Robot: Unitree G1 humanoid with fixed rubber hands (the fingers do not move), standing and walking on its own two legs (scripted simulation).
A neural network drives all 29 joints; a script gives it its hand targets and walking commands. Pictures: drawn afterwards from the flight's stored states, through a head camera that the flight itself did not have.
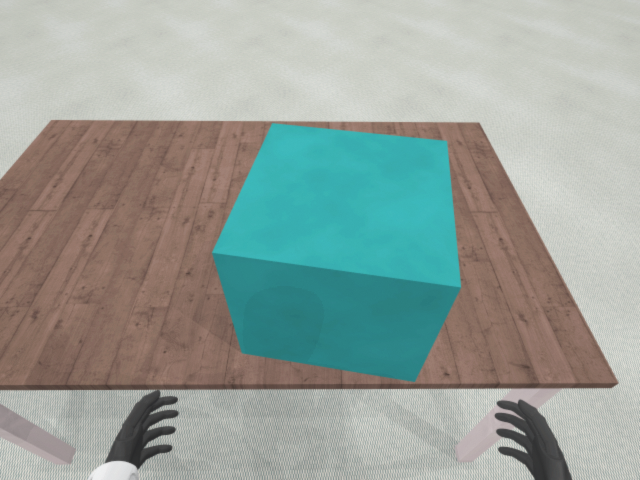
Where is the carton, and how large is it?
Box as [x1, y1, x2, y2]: [212, 123, 460, 381]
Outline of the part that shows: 272,123 212,251 241,351 243,353 414,381 460,288 446,141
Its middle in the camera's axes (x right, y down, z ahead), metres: +0.04 +0.01 +0.63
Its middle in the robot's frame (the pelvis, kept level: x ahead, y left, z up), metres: +0.46 -0.02 +0.00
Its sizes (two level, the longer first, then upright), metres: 0.289 0.286 0.259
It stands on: a table, 0.65 m high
